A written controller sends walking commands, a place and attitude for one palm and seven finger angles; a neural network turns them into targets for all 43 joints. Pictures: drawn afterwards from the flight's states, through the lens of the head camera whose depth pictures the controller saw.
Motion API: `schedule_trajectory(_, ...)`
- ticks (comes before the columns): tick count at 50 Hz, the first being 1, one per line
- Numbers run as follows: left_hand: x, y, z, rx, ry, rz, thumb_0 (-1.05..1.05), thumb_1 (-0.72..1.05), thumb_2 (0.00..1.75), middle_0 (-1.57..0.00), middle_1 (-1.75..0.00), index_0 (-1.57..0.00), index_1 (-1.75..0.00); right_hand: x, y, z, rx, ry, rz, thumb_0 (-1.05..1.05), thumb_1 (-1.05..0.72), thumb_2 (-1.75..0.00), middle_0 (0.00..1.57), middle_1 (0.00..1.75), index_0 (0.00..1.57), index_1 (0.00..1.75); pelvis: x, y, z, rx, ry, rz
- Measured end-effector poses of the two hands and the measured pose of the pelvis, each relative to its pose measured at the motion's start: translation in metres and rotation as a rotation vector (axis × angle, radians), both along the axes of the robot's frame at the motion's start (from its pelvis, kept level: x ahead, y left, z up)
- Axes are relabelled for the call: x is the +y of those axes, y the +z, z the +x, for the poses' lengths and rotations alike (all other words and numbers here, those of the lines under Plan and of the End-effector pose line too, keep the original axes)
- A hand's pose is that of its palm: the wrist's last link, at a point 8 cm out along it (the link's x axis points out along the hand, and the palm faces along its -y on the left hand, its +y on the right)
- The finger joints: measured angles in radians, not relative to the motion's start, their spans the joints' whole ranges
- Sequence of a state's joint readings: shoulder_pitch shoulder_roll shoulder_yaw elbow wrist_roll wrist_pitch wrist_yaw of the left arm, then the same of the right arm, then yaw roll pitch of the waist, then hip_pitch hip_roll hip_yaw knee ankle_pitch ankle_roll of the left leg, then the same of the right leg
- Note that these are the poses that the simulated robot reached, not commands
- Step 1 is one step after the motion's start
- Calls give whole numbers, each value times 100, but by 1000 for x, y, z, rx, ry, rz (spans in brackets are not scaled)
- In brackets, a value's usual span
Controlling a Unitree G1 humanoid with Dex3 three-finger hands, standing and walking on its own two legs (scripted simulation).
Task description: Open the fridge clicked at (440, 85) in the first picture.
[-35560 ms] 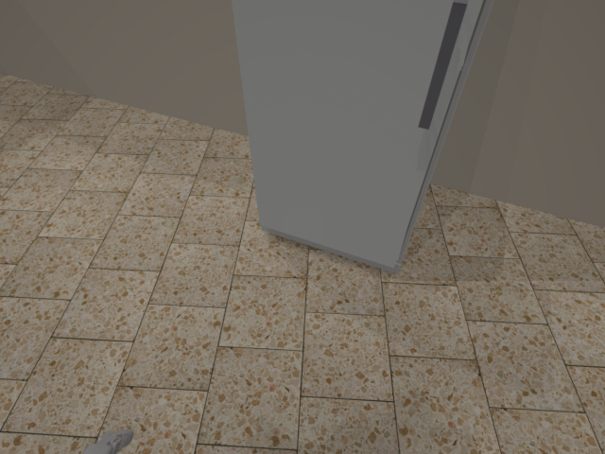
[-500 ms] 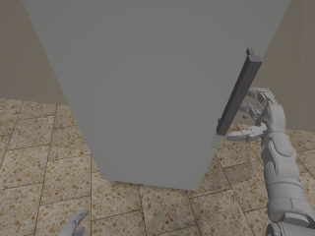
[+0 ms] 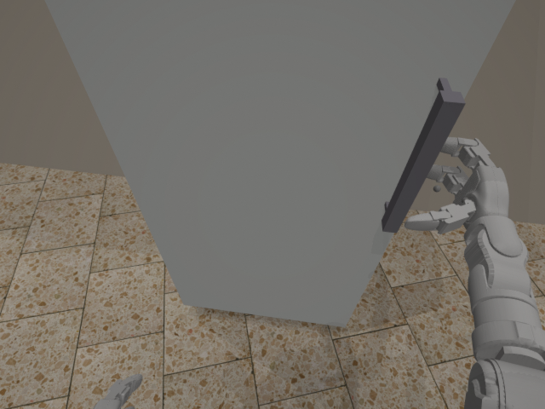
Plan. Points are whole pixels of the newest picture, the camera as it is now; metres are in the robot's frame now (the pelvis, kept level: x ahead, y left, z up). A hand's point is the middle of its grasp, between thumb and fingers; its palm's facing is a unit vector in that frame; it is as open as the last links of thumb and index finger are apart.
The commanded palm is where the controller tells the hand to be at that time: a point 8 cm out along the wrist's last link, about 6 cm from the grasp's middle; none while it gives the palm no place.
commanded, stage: feel for the door with the fingertips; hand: right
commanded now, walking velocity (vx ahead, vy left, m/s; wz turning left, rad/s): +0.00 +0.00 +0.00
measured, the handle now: (412, 165) +0.47 -0.17 +0.12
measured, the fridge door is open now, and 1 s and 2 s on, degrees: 0 0 0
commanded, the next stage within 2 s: slide the fingers in behind the handle in 0.10 s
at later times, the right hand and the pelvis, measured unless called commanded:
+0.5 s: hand (434, 186) +0.42 -0.19 +0.13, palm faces +0.04 +1.00 +0.01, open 13.8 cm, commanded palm +0.39 -0.24 +0.13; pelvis +0.00 -0.01 +0.00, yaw +0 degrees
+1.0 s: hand (419, 187) +0.42 -0.17 +0.13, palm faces +0.04 +1.00 +0.00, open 14.0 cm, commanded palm +0.39 -0.21 +0.13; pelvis +0.00 +0.00 +0.00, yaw +0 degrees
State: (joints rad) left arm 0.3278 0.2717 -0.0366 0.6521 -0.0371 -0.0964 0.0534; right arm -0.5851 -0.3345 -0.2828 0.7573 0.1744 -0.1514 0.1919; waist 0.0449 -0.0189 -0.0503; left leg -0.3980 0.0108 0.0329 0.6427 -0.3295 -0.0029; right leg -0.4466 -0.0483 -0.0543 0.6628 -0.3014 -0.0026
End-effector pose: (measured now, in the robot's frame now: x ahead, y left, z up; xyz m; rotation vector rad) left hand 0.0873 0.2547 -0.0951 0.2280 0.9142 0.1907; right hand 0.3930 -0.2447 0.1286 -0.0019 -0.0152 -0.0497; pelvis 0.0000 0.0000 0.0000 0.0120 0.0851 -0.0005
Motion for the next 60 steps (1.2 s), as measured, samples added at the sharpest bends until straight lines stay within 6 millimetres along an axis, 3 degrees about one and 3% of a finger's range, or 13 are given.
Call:
schedule_trajectory(6, -4, -3, -3, 24, -2, 0, 1, 90, 90, -20, -30, -20, -30, -3, -2, 9, 22, 3, 1, -1, 50, -30, 32, 120, 32, 121, -2, -1, -1, 11, -4, 1)
schedule_trajectory(21, -10, -6, -10, 41, -4, -15, 1, 90, 90, -20, -30, -21, -30, -3, -3, 10, 9, 11, 6, -1, 50, -30, 35, 123, 35, 123, -6, -2, 0, 24, -2, 5)
schedule_trajectory(34, -12, -1, 4, -4, -14, -20, 1, 90, 90, -20, -30, -20, -30, 6, -7, -1, 12, 8, 3, -1, 50, -30, 31, 120, 31, 120, -6, -1, 1, 5, 2, 4)
schedule_trajectory(44, -13, 0, 17, -24, -36, -26, 1, 90, 90, -20, -30, -21, -30, 19, -1, 3, 4, 15, 12, -1, 50, -30, 30, 120, 30, 120, -3, 0, 2, 5, -2, 1)
schedule_trajectory(60, -9, 0, 19, -18, -28, -33, 1, 90, 90, -20, -30, -20, -30, 33, -4, 1, 11, 9, 2, -1, 50, -30, 30, 120, 30, 120, 2, 2, 5, -2, 0, -3)
